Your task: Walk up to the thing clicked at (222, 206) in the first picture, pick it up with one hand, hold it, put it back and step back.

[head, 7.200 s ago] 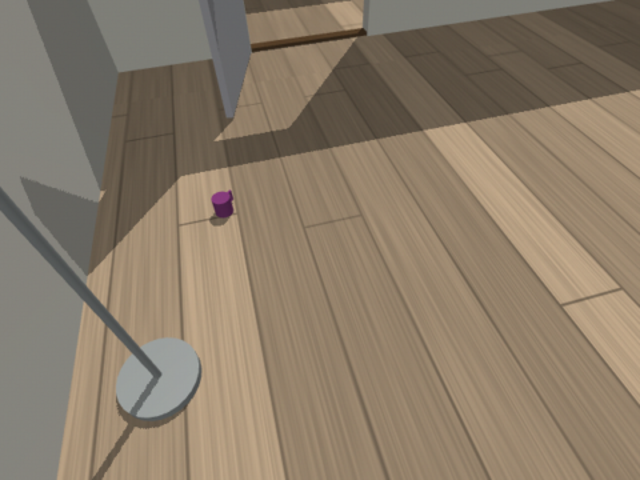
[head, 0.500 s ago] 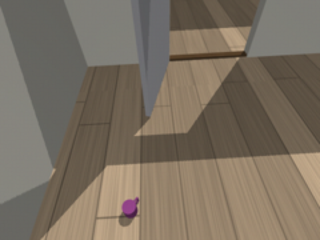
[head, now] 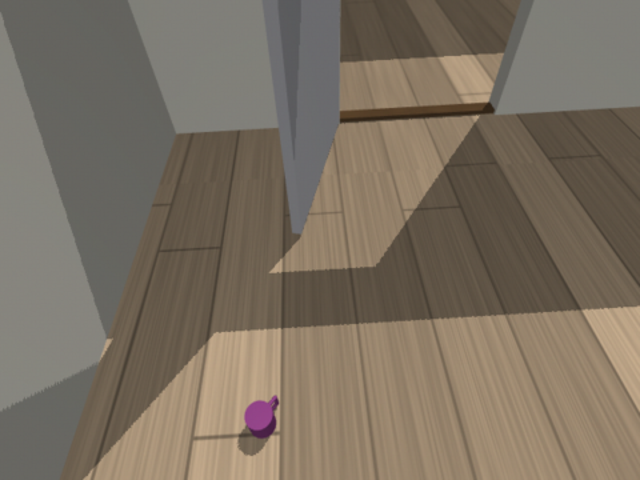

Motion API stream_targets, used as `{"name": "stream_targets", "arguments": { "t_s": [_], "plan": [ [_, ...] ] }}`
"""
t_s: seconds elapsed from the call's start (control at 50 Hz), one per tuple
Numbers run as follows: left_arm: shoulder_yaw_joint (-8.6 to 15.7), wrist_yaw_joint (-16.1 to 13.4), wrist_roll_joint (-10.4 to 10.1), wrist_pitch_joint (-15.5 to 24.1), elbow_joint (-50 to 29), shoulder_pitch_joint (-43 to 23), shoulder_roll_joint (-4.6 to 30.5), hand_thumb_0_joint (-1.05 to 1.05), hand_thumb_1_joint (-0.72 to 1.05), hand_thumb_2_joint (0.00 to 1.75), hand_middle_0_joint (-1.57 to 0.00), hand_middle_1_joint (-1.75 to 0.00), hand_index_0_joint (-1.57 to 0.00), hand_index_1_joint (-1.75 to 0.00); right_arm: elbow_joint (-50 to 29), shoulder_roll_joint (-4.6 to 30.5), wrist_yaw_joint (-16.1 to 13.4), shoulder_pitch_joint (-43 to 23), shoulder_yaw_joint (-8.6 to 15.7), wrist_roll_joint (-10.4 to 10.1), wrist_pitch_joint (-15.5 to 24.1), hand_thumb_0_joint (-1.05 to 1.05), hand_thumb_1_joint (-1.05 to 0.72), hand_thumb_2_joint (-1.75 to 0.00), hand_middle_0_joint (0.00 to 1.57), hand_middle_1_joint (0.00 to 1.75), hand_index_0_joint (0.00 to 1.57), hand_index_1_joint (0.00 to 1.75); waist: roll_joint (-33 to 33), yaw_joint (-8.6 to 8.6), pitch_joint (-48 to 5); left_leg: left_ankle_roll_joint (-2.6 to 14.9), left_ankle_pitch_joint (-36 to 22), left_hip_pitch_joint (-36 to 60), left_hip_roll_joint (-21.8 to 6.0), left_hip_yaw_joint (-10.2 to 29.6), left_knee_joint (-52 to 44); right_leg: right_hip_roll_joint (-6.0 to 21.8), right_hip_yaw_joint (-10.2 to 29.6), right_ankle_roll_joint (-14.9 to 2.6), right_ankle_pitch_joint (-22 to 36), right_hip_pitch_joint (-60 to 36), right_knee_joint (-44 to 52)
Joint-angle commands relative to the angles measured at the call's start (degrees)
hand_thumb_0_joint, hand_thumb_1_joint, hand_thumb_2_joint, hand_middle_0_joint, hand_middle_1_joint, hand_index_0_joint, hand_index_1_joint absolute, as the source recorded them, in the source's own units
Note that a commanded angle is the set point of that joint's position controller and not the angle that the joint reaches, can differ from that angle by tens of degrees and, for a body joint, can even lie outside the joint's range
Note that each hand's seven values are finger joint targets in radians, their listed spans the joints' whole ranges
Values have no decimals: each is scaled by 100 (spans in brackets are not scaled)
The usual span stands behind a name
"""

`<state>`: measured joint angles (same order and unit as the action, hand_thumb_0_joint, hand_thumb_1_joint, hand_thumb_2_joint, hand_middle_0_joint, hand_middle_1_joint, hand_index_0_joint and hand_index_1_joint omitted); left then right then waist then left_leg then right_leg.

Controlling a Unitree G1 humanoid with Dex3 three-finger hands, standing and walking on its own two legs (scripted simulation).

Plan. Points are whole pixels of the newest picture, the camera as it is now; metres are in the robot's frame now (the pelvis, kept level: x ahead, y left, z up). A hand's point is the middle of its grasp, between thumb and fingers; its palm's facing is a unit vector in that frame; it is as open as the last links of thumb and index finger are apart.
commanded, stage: stand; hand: left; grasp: from above
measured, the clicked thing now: (264, 414) +0.42 +0.22 -0.74
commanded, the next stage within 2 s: rise first in 1.20 s
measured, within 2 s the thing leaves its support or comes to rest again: neither
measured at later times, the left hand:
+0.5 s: hand out of the picture +0.07 +0.25 -0.16, palm faces -0.03 -0.94 -0.34, open 7.4 cm
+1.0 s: hand out of the picture +0.07 +0.26 -0.16, palm faces -0.04 -0.94 -0.34, open 7.4 cm
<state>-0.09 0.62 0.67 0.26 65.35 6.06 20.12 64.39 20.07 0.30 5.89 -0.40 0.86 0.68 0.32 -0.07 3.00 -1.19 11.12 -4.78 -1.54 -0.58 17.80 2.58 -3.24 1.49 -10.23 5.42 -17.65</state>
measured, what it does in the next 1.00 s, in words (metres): stands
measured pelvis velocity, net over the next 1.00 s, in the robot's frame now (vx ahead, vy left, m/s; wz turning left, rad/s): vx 0.00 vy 0.00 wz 0.00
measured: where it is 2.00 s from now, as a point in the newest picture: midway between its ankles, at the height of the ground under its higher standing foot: outside the picture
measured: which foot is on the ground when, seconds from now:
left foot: down 0.00-1.00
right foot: down 0.00-1.00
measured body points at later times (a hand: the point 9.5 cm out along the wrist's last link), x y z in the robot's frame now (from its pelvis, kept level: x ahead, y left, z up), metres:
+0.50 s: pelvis +0.00 +0.00 +0.00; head +0.01 +0.00 +0.45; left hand +0.07 +0.30 -0.13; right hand +0.08 -0.30 -0.13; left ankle -0.02 +0.13 -0.75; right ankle -0.01 -0.13 -0.75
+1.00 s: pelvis +0.00 +0.00 +0.00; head +0.01 +0.00 +0.45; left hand +0.07 +0.30 -0.13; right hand +0.07 -0.30 -0.13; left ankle -0.02 +0.13 -0.75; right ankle -0.01 -0.13 -0.75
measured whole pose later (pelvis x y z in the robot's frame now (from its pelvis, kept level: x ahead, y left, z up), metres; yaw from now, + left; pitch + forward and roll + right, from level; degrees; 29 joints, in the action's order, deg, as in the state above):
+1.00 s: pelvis +0.00 +0.00 +0.00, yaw +0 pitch -2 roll +0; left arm -0.2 0.6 0.8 0.3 64.9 6.7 20.2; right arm 64.3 20.1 0.4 6.6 -0.2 0.9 0.6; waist 0.1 0.1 3.0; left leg -1.0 11.2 -4.7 -1.5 -0.9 17.9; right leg 2.6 -2.9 1.7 -10.1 5.3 -17.4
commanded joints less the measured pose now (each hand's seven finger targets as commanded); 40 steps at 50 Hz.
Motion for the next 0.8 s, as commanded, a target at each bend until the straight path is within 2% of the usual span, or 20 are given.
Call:
{"name": "stream_targets", "arguments": {
  "t_s": [0.0,0.2,0.38,0.56,0.78],
  "plan": [
    [246,-100,-11,132,-317,-157,1206,0,90,90,-20,-30,-20,-30,-309,1232,-81,-176,221,-40,93,0,-90,-90,20,30,20,30,-31,-13,-424,180,-1038,-84,-639,449,-253,609,526,-206,914,-147,267],
    [283,-102,-6,130,-356,-190,1251,0,90,90,-20,-30,-20,-30,-334,1210,-86,-136,226,-27,93,0,-90,-90,20,30,20,30,-11,9,-513,190,-1098,-33,-656,423,-247,629,545,-254,1047,-226,163],
    [264,-101,-3,134,-365,-157,1221,0,90,90,-20,-30,-20,-30,-364,1243,-87,-133,221,-31,98,0,-90,-90,20,30,20,30,49,-7,-460,211,-1144,-100,-642,436,-232,626,539,-223,1116,-231,201],
    [245,-105,-6,134,-356,-155,1214,0,90,90,-20,-30,-20,-30,-342,1241,-80,-121,236,-31,80,0,-90,-90,20,30,20,30,-34,8,-417,202,-940,-107,-646,443,-234,614,546,-225,913,-175,242],
    [237,-106,-9,156,-370,-125,1218,0,90,90,-20,-30,-20,-30,-336,1249,-74,-114,242,-30,88,0,-90,-90,20,30,20,30,-27,5,-443,195,-1057,-56,-645,451,-231,600,534,-210,962,-148,258]
  ]
}}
